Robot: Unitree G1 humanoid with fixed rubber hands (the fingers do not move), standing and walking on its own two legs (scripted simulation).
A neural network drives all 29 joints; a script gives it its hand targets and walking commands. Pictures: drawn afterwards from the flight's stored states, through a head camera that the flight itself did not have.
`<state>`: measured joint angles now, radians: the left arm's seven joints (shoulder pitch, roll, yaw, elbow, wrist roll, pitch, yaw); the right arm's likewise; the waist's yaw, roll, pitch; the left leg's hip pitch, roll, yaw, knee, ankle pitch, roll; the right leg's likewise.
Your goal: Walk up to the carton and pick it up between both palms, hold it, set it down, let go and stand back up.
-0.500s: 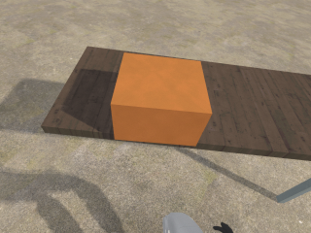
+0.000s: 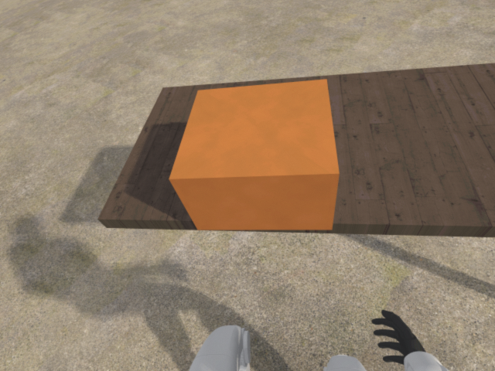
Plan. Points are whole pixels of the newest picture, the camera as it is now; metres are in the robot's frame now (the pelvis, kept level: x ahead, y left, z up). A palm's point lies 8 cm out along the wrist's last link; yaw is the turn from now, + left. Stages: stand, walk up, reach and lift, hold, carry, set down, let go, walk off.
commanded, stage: walk up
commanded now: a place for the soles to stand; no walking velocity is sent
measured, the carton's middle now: (261, 155) +0.54 +0.01 -0.01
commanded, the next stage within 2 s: none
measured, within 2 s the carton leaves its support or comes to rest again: neither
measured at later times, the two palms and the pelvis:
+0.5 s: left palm (128, 338) +0.19 +0.28 -0.12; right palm out of the picture +0.11 -0.15 -0.10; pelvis +0.02 +0.08 +0.00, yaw -9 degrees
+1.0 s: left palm (145, 341) +0.18 +0.24 -0.11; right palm out of the picture +0.10 -0.16 -0.10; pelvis +0.02 +0.05 +0.01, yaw -9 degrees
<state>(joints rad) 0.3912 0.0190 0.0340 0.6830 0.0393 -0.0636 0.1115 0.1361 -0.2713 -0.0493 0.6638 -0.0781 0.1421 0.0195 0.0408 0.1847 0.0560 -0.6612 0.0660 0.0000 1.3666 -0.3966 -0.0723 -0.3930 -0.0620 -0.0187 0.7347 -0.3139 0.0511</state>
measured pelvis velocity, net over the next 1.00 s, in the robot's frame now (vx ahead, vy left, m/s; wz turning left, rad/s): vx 0.02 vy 0.05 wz -0.15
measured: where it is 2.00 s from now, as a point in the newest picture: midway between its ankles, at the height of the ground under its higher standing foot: outside the picture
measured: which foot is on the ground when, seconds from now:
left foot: up 0.00-0.12, down 0.14-0.60, up 0.62-0.88, down 0.90-1.00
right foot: down 0.00-0.16, up 0.18-0.56, down 0.58-1.00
